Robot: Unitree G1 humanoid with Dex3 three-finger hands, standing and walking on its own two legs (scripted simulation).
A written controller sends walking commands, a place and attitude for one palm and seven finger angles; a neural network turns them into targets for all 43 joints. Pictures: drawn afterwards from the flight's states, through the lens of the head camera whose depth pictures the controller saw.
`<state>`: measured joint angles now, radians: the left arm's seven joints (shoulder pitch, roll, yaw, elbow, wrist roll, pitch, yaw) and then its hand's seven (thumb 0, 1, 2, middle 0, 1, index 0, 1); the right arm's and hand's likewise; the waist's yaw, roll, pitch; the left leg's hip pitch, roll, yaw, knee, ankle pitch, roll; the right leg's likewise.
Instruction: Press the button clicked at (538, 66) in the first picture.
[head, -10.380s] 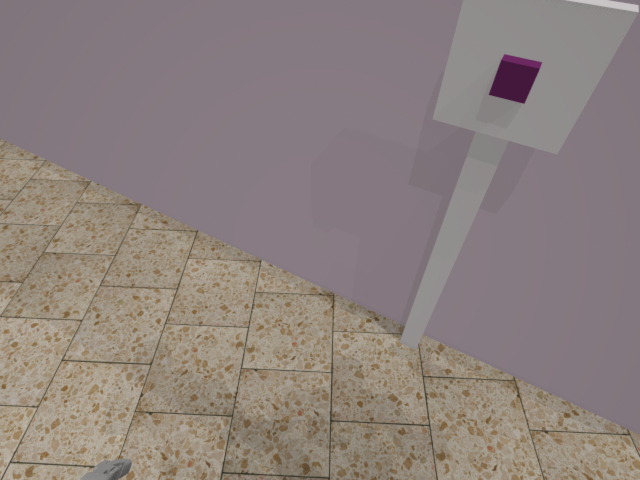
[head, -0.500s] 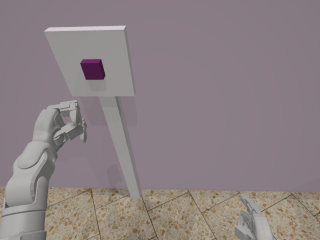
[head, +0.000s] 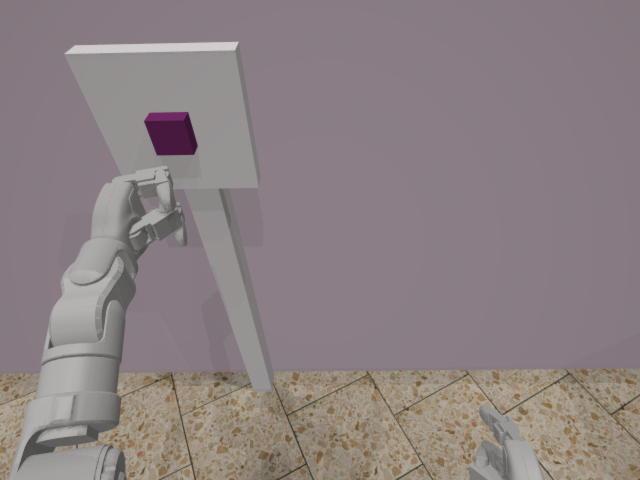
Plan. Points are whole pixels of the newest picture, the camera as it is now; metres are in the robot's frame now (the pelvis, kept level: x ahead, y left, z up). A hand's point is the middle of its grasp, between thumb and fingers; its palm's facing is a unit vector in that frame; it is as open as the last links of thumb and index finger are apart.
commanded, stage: aim a knuckle at the button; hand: left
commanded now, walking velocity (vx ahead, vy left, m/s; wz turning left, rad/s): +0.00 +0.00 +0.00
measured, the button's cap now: (172, 132) +0.51 +0.24 +0.20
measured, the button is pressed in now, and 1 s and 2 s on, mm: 0 0 6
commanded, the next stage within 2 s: press the button with the knuckle in 0.96 s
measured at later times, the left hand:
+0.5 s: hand (183, 190) +0.41 +0.20 +0.17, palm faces +0.10 -1.00 -0.02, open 3.2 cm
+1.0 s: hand (182, 197) +0.41 +0.21 +0.17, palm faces +0.09 -1.00 +0.00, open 3.1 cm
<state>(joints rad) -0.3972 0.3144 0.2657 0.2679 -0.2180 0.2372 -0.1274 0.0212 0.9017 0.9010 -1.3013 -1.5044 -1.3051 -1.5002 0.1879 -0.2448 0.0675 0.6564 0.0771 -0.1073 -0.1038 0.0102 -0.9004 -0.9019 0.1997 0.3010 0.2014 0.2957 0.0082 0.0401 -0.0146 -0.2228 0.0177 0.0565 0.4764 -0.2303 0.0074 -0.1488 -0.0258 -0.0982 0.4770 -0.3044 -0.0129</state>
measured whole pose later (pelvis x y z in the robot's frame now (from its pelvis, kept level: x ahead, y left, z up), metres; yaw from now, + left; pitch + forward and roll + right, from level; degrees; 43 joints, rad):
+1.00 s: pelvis +0.00 +0.00 +0.00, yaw -1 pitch +1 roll +0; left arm -0.56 0.37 0.32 0.61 -0.20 0.10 -0.18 0.02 0.90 0.90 -1.30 -1.50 -1.30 -1.50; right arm 0.25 -0.26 0.04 0.63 0.08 -0.06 -0.09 0.01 -0.90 -0.90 0.20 0.30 0.20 0.30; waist -0.02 0.04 -0.05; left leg -0.28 0.03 0.07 0.50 -0.24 0.01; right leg -0.21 -0.01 -0.08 0.48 -0.30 -0.01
